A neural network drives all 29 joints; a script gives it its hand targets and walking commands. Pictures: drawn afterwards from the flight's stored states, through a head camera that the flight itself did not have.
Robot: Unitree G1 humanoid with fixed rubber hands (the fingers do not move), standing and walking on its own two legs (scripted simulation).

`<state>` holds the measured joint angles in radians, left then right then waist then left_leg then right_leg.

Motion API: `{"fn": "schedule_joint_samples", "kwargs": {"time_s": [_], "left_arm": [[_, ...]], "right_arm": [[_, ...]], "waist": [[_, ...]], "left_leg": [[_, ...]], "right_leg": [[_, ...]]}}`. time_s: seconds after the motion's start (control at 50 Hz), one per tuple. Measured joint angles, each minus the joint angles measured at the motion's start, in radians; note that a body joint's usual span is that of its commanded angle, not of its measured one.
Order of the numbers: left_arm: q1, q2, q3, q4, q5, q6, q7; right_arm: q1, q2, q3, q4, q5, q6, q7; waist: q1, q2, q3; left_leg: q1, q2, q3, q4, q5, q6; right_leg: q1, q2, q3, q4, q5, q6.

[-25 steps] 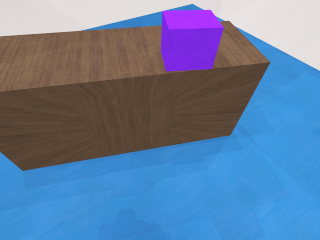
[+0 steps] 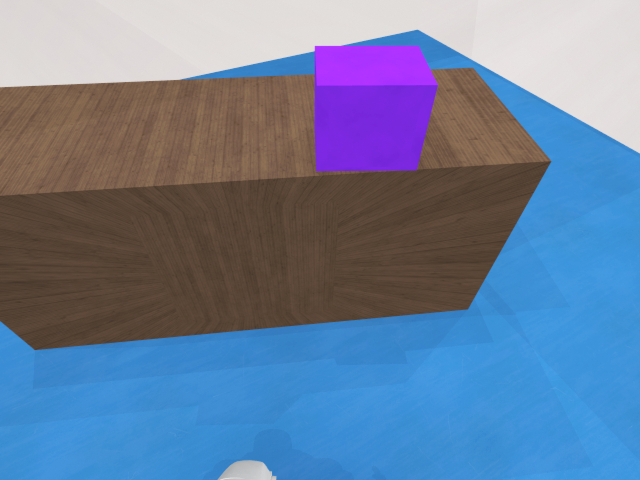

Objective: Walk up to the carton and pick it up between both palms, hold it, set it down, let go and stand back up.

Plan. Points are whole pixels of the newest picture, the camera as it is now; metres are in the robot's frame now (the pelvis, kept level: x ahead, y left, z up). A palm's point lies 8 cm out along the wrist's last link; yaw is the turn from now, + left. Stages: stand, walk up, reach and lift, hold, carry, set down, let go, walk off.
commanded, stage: walk up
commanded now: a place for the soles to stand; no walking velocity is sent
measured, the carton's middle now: (366, 109) +0.85 -0.11 +0.02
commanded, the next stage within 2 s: none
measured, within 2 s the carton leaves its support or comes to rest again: neither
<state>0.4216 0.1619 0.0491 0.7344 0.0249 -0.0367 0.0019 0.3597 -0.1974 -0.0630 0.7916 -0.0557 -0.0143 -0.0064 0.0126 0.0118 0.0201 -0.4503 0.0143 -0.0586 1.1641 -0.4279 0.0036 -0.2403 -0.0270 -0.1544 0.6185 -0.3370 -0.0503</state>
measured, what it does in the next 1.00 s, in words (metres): walks ahead: left foot, then right foot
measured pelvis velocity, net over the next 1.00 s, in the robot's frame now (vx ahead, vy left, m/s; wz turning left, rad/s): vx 0.33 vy -0.17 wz -0.02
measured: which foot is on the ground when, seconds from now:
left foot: up 0.00-0.32, down 0.34-0.80, up 0.82-1.00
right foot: down 0.00-0.36, up 0.38-0.78, down 0.80-1.00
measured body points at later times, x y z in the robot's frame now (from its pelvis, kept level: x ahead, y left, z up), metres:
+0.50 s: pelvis +0.19 -0.05 +0.00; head +0.19 -0.02 +0.45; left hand +0.23 +0.19 -0.14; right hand +0.30 -0.27 -0.10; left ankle +0.23 +0.03 -0.73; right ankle +0.13 -0.18 -0.61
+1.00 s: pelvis +0.33 -0.17 +0.01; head +0.33 -0.20 +0.46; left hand +0.42 +0.04 -0.09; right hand +0.41 -0.40 -0.13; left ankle +0.27 -0.03 -0.63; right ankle +0.37 -0.25 -0.73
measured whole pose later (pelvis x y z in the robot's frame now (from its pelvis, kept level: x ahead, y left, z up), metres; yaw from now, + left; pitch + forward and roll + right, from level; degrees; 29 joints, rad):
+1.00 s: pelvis +0.33 -0.17 +0.01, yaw -1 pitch -1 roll +3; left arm 0.37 0.10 0.03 0.64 0.03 -0.06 0.02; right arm 0.32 -0.16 -0.04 0.74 -0.04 0.00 -0.01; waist 0.03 0.02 0.02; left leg -0.43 -0.01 0.00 1.16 -0.45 -0.02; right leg -0.29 -0.05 -0.11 0.50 -0.20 -0.06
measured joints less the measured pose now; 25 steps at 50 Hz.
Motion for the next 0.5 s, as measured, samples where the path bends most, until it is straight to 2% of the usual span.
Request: {"fn": "schedule_joint_samples", "kwargs": {"time_s": [0.1,0.2,0.3,0.34,0.38,0.44,0.5], "left_arm": [[0.087,-0.022,-0.006,0.011,0.015,-0.021,0.000],[0.128,-0.037,-0.020,0.026,0.015,-0.027,0.004],[0.145,-0.024,-0.026,0.030,0.012,-0.013,-0.003],[0.159,-0.014,-0.023,0.033,0.004,-0.005,-0.008],[0.138,-0.010,-0.021,0.040,-0.002,0.012,-0.013],[0.084,-0.002,-0.016,0.010,0.018,0.043,-0.022],[0.006,0.041,-0.001,-0.027,0.021,0.041,-0.034]], "right_arm": [[-0.076,0.005,0.015,-0.081,0.005,-0.011,0.011],[-0.167,0.054,0.031,-0.114,0.016,-0.018,0.007],[-0.222,0.125,0.063,-0.134,0.017,-0.039,-0.003],[-0.225,0.149,0.071,-0.142,0.009,-0.057,-0.011],[-0.211,0.159,0.070,-0.154,-0.003,-0.070,-0.027],[-0.136,0.136,0.044,-0.148,0.005,-0.063,-0.061],[-0.048,0.108,0.023,-0.110,0.016,-0.068,-0.071]], "waist": [[0.035,0.001,0.006],[0.063,-0.011,0.032],[0.091,-0.035,0.037],[0.089,-0.057,0.026],[0.063,-0.071,0.027],[0.018,-0.038,0.011],[-0.018,-0.056,0.000]], "left_leg": [[-0.104,0.019,0.078,-0.058,0.142,-0.001],[-0.117,0.024,0.130,-0.300,0.193,0.007],[-0.042,-0.013,0.185,-0.530,0.233,0.044],[0.001,-0.039,0.201,-0.576,0.276,0.083],[-0.011,-0.044,0.208,-0.500,0.227,0.101],[0.034,-0.003,0.184,-0.484,0.180,0.079],[0.138,0.020,0.173,-0.577,0.172,0.053]], "right_leg": [[0.108,0.044,-0.027,-0.155,0.026,-0.026],[0.168,0.069,-0.032,-0.203,-0.004,-0.037],[0.203,0.079,-0.036,-0.146,-0.106,-0.038],[0.183,0.066,-0.021,-0.040,-0.183,-0.033],[0.082,0.058,0.040,0.235,-0.209,-0.002],[-0.099,0.083,0.096,0.620,-0.218,0.029],[-0.234,0.048,0.158,0.705,-0.093,0.043]]}}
